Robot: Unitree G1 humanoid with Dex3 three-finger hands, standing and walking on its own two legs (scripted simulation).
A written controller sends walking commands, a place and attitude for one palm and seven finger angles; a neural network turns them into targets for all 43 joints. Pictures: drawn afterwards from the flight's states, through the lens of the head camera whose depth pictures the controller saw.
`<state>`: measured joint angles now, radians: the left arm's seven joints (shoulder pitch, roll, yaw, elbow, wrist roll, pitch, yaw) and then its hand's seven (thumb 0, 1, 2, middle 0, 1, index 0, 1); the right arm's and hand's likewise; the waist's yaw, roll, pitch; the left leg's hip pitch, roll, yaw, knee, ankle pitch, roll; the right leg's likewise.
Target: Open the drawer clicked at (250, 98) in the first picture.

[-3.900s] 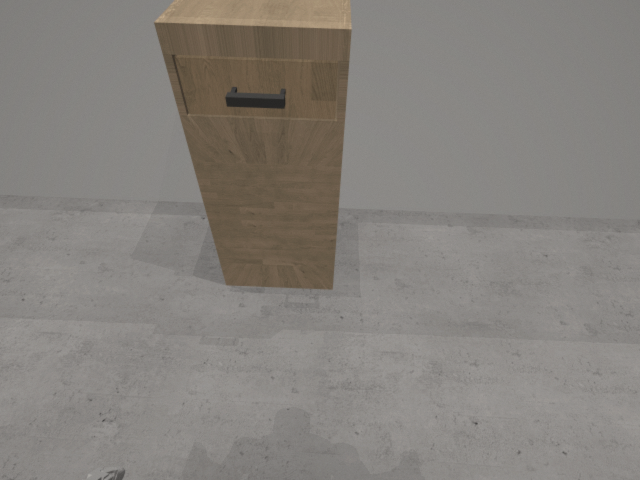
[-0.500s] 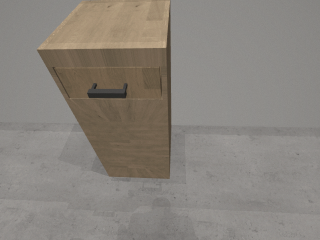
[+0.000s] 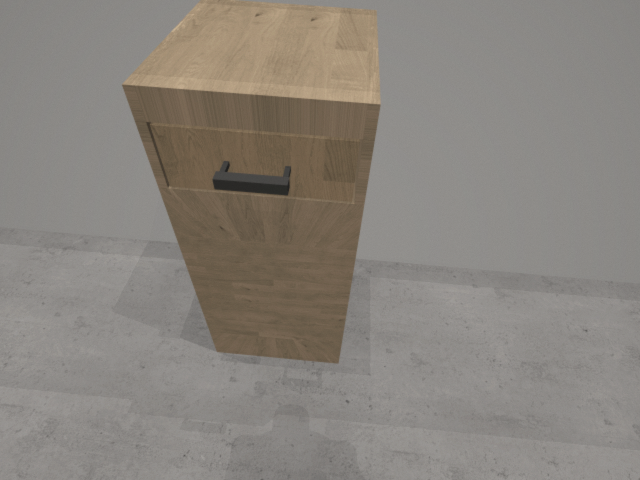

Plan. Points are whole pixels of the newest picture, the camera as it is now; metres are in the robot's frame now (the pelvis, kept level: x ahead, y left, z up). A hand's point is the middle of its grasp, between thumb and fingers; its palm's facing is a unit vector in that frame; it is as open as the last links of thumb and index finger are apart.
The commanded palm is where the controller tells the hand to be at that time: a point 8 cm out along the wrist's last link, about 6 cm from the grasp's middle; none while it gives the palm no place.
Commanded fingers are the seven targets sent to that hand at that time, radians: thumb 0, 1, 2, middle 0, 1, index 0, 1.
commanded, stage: come to a stop and stand still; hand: left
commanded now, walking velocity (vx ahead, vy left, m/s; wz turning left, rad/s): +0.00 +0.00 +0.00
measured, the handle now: (254, 175) +0.59 +0.18 +0.03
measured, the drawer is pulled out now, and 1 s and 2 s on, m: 0.00 0.00 0.00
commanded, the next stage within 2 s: look again from close up in 0.54 s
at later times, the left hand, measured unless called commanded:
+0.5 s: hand out of the picture +0.01 +0.16 -0.18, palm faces +0.04 -0.98 -0.18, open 7.4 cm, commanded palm none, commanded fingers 0.00 0.90 0.90 -0.20 -0.30 -0.20 -0.30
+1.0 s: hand out of the picture +0.02 +0.17 -0.18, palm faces +0.03 -0.98 -0.21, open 7.4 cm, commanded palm none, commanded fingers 0.00 0.90 0.90 -0.20 -0.30 -0.20 -0.30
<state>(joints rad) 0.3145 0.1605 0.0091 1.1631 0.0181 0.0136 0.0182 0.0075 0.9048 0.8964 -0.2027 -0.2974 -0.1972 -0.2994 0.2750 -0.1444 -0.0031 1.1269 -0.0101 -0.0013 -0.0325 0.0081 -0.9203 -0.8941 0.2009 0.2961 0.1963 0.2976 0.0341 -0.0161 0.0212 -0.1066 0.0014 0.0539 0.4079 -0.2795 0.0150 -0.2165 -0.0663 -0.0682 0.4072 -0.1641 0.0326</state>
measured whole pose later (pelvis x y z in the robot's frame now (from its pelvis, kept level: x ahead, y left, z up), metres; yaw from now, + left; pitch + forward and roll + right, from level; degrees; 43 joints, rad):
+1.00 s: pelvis +0.02 -0.01 -0.01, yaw +0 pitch -2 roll +0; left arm 0.28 0.14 -0.01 1.12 0.01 -0.01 0.02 0.01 0.90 0.90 -0.20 -0.30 -0.20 -0.30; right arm 0.32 -0.16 0.02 1.07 -0.02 -0.02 -0.03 0.01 -0.92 -0.89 0.20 0.30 0.19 0.30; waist 0.01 0.04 0.02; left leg -0.10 0.01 0.05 0.48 -0.35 0.00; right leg -0.23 -0.06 -0.07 0.52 -0.25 0.02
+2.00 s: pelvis +0.07 -0.03 -0.01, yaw +0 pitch +1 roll +1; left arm 0.24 0.15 0.04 1.06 0.01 0.00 0.05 0.01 0.91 0.90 -0.20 -0.30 -0.20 -0.30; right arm 0.25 -0.16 -0.03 1.08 -0.01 0.00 -0.05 0.02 -0.93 -0.89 0.20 0.30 0.20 0.30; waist 0.02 0.02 0.06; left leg -0.13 0.04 0.07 0.54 -0.39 -0.02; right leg -0.24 -0.05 -0.10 0.59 -0.37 0.00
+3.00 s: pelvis +0.03 +0.00 +0.00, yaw +0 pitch -1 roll +0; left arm 0.34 0.10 -0.01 1.10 0.02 -0.01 0.03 0.01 0.90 0.90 -0.20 -0.30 -0.20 -0.30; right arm 0.32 -0.11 0.01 1.13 -0.01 -0.02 -0.03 0.01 -0.91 -0.89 0.20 0.30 0.20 0.30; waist 0.01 -0.01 0.01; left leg -0.21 0.00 0.09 0.49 -0.26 0.04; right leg -0.21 -0.07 -0.09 0.49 -0.25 0.02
